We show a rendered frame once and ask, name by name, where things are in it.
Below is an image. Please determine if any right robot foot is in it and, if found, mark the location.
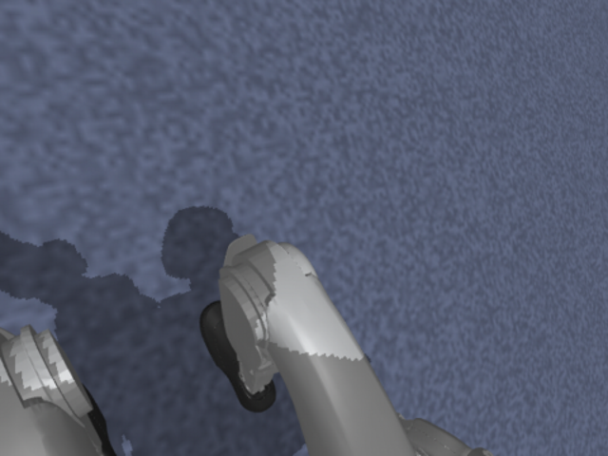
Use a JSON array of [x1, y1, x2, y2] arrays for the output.
[[199, 300, 276, 412]]

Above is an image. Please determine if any left robot foot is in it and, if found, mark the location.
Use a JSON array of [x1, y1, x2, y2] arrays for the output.
[[83, 385, 117, 456]]

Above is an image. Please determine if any right robot hand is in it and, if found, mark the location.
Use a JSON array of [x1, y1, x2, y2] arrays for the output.
[[396, 412, 472, 456]]

